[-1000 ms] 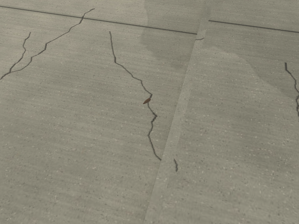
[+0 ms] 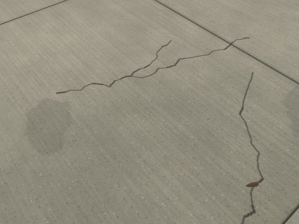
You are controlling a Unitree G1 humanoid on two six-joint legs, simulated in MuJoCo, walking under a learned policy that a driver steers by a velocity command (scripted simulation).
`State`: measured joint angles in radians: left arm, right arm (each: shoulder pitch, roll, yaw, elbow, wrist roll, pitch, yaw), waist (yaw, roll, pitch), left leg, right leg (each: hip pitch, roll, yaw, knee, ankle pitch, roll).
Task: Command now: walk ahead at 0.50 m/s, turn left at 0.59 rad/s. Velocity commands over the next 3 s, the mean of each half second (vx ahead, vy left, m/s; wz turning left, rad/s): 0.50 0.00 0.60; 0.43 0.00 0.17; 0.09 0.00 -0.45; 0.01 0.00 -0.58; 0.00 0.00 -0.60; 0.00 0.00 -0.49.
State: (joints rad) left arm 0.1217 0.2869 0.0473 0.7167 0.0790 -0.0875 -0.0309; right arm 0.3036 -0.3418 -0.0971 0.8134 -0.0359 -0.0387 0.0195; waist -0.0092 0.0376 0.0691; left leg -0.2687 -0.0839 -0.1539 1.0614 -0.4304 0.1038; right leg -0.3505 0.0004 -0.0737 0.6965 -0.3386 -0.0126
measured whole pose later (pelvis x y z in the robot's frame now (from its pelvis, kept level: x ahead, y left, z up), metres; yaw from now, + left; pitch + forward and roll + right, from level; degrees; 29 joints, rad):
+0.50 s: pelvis +0.29 +0.05 -0.13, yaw +18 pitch +3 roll +1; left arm 0.43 0.27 0.05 0.81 -0.04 -0.11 0.02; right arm 0.06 -0.24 -0.06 0.70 0.01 -0.04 0.06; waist 0.08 -0.02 0.03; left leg -0.44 -0.12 0.00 0.59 -0.19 0.11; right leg -0.46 -0.09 0.01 1.70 -0.58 0.00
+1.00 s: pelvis +0.56 +0.08 -0.12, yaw +21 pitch +4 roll +1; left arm 0.23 0.25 0.05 0.69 0.01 -0.08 -0.01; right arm 0.20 -0.27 -0.06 0.75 -0.01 -0.03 -0.01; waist 0.01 0.01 0.00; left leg -0.51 -0.02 -0.04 1.12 -0.44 -0.03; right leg -0.39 0.04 0.03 0.48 -0.15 -0.05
